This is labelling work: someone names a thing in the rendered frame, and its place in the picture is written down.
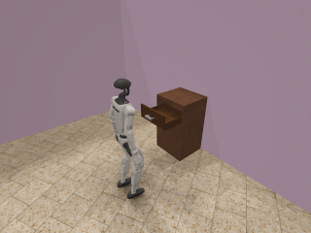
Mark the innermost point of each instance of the robot left hand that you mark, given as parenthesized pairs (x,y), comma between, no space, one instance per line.
(115,135)

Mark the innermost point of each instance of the drawer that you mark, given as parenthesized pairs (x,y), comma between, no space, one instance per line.
(165,116)

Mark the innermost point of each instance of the left robot upper arm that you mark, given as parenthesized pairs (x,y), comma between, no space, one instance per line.
(111,114)

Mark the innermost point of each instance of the robot right hand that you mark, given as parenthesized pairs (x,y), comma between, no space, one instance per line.
(138,160)

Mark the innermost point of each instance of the robot right forearm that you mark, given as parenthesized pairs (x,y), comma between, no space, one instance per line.
(131,143)

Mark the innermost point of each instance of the robot torso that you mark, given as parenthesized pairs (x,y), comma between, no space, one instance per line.
(119,118)

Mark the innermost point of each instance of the cabinet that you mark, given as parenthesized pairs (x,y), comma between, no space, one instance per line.
(185,138)

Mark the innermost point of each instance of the right robot foot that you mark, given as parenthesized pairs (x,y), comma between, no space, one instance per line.
(137,192)

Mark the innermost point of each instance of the right robot upper arm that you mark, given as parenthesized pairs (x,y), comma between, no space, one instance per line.
(129,113)

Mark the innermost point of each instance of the handle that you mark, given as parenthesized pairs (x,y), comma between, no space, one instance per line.
(148,117)

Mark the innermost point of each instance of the robot left forearm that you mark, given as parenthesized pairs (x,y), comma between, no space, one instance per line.
(114,126)

